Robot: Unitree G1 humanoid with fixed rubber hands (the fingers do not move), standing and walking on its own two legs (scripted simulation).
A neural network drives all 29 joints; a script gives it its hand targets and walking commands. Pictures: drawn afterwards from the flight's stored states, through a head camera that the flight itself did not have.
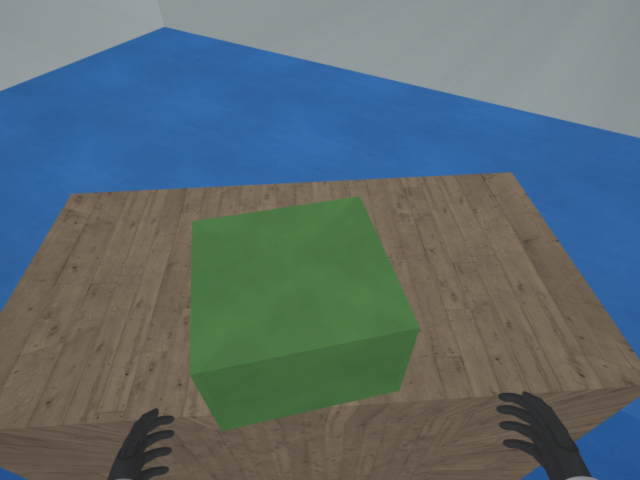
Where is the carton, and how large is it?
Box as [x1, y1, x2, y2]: [190, 196, 419, 430]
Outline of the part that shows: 359,196 192,221 190,375 221,430 387,393 399,389 419,326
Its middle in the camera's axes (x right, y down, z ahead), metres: -0.03 +0.10 +0.58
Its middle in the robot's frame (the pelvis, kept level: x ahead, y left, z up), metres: +0.38 +0.08 -0.01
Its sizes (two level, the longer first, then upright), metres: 0.261 0.245 0.176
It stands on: a pedestal, 0.68 m high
